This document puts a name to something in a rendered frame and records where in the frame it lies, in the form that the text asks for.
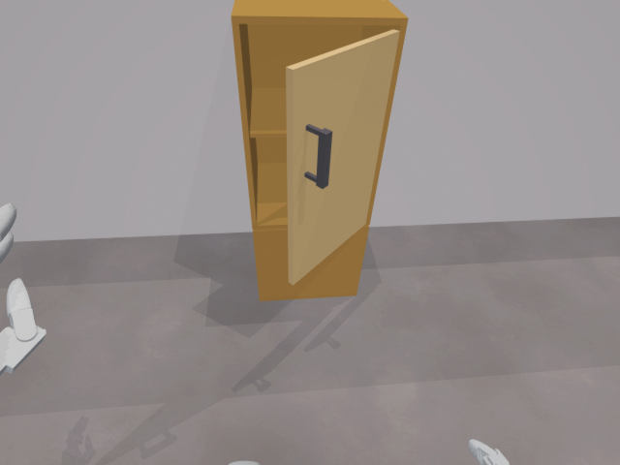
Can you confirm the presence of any handle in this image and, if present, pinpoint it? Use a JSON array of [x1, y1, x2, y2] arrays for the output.
[[304, 124, 332, 189]]

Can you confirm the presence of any robot left hand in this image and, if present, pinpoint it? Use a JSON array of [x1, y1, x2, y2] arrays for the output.
[[0, 203, 47, 375]]

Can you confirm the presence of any cupboard door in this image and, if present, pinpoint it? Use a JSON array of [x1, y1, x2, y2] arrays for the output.
[[286, 29, 400, 285]]

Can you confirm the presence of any robot right hand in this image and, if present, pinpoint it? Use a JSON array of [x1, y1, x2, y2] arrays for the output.
[[469, 439, 510, 465]]

